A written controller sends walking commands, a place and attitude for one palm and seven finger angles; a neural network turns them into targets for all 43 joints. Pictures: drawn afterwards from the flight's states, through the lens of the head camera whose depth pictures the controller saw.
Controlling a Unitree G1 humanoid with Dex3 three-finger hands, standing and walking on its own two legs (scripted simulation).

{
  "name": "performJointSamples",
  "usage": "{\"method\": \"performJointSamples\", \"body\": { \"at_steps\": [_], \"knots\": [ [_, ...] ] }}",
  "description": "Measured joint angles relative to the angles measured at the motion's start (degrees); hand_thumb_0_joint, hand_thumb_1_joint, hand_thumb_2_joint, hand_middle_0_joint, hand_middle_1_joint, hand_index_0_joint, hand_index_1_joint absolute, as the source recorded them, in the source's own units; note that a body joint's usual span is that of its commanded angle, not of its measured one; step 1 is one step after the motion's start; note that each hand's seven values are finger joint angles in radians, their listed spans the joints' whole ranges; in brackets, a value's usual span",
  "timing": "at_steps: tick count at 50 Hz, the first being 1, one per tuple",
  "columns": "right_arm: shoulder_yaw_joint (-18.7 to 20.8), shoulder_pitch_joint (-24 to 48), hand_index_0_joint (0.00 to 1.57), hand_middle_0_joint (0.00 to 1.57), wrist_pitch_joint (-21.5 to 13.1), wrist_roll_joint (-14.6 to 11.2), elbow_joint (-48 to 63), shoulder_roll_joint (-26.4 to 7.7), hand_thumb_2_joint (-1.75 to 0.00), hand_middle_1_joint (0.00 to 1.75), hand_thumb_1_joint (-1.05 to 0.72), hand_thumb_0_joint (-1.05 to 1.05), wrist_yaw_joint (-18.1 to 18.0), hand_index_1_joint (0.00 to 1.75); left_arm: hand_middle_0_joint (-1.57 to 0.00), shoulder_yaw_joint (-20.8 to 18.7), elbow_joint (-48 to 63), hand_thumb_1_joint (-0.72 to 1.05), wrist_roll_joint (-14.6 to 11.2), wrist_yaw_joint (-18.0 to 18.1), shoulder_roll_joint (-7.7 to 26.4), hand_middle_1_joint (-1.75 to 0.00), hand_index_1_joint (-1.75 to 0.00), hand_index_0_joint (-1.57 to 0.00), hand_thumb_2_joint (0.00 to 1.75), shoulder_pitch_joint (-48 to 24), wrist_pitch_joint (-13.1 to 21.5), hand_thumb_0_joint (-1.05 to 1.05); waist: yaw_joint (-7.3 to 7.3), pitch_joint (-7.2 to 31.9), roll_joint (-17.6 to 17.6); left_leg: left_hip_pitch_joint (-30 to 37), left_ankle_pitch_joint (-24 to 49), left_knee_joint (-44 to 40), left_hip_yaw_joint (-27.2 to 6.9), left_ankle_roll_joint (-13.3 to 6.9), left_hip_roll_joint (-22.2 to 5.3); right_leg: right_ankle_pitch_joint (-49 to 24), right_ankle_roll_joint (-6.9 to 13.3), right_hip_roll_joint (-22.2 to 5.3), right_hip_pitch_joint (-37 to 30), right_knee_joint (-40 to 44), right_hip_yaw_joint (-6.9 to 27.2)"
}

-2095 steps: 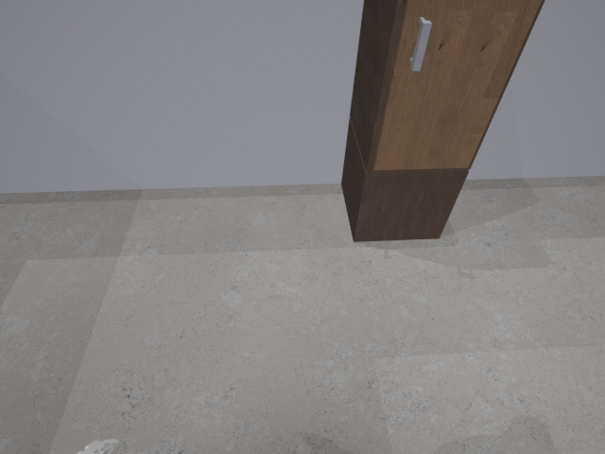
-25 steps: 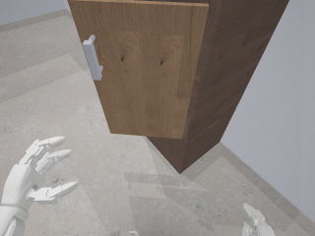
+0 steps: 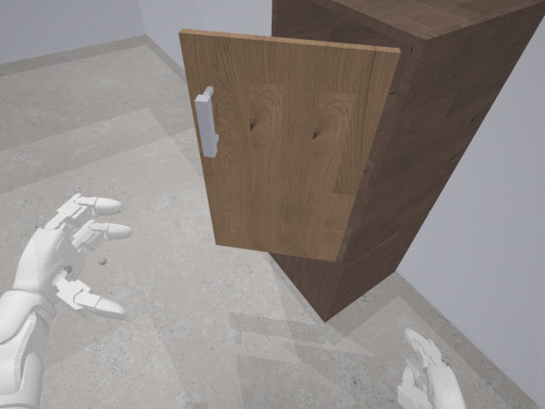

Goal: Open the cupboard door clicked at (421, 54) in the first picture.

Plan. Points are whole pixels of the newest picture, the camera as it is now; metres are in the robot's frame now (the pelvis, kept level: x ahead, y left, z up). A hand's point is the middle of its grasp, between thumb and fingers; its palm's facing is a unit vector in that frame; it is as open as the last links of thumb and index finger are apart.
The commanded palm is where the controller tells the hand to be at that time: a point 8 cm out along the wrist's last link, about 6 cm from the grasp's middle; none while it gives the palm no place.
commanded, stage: raise the hand with hooked fingers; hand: left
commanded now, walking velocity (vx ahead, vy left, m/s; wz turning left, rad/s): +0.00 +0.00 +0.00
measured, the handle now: (209, 122) +0.57 +0.18 +0.12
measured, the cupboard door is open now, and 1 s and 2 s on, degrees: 47 47 47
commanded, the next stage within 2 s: move the hooked fingers beside the handle in 0.74 s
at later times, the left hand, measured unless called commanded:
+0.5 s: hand (105, 230) +0.29 +0.25 +0.13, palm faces -0.02 -1.00 -0.05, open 14.0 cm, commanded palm +0.26 +0.30 +0.14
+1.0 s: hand (120, 226) +0.30 +0.24 +0.13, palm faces +0.02 -1.00 -0.03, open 14.0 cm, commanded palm +0.29 +0.29 +0.14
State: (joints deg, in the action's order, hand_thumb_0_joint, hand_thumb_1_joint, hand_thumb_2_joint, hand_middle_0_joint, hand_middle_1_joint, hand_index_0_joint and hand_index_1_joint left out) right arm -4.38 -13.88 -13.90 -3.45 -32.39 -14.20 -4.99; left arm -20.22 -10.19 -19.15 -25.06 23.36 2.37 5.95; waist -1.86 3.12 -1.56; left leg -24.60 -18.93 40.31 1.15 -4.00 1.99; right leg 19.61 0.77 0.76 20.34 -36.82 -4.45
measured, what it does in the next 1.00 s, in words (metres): stands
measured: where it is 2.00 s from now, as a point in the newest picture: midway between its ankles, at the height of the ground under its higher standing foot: outside the picture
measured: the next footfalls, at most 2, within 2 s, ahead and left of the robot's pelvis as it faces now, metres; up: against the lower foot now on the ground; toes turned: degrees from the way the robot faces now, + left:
none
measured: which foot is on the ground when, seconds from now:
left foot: down 0.00-1.00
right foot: down 0.00-1.00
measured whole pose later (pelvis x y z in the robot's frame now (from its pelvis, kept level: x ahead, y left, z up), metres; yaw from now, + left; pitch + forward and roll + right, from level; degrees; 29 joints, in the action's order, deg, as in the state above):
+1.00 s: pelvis +0.00 -0.04 +0.01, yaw +0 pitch +2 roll -1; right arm -3.7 -14.2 -11.6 -4.7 -34.7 -16.1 -6.8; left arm -24.5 -25.3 -19.1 -28.8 26.9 -10.5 3.1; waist -1.2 2.1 -1.9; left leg -21.0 -16.5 35.5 0.3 -1.1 0.1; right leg 18.0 3.6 2.8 17.6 -33.3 -4.9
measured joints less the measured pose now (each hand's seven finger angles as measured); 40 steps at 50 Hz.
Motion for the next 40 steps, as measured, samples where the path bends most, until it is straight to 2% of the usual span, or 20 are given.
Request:
{"method": "performJointSamples", "body": {
  "at_steps": [7,17,22,29,40],
  "knots": [
    [-0.5,-0.2,0.21,0.20,1.1,-0.3,-0.8,-0.3,-0.90,0.30,-0.90,0.01,-0.7,0.30,-0.30,-2.1,-3.9,-0.49,0.1,-1.9,2.1,-1.19,-1.19,-0.30,0.31,-5.1,-2.6,-0.01,-0.14,-1.0,0.0,2.4,1.3,-2.7,-0.2,0.1,0.2,-1.2,0.1,-0.1,-2.4,2.6,-0.1],
    [0.1,-1.6,0.20,0.20,2.0,-0.7,-1.6,-1.6,-0.90,0.30,-0.90,0.01,-0.9,0.30,-0.30,-4.4,-9.3,-0.50,-0.7,-4.6,5.0,-1.20,-1.20,-0.30,0.30,-10.5,-4.7,-0.02,0.43,-1.0,-0.1,4.5,2.8,-5.8,-0.3,0.6,-0.1,-2.5,0.7,0.3,-4.3,5.4,-0.1],
    [0.7,-1.9,0.20,0.20,2.1,-0.7,-1.1,-2.2,-0.90,0.30,-0.90,0.01,-0.5,0.30,-0.30,-4.0,-9.0,-0.50,-0.4,-4.8,4.3,-1.20,-1.20,-0.30,0.30,-9.2,-5.0,-0.02,0.77,-1.0,-0.3,4.5,2.9,-6.2,0.0,0.9,-0.4,-2.5,1.0,0.6,-4.0,5.4,0.3],
    [0.9,-1.8,0.20,0.20,1.9,-0.7,-1.4,-1.8,-0.90,0.30,-0.90,0.01,-0.8,0.30,-0.31,-4.3,-7.8,-0.50,-0.2,-3.5,2.6,-1.20,-1.20,-0.30,0.30,-7.9,-3.6,-0.02,0.69,-1.2,0.0,5.1,2.9,-6.5,0.0,1.6,-0.9,-2.4,1.7,1.1,-4.2,5.3,0.3],
    [0.7,-0.8,0.20,0.20,1.9,-1.0,-1.7,-1.6,-0.90,0.30,-0.90,0.01,-1.2,0.30,-0.31,-4.1,-9.7,-0.50,-0.7,-3.8,2.7,-1.20,-1.20,-0.30,0.30,-8.6,-3.6,-0.02,0.48,-0.7,-0.6,4.8,2.7,-6.0,-0.3,2.4,-1.5,-2.0,2.4,1.8,-3.9,4.6,0.0]
  ]
}}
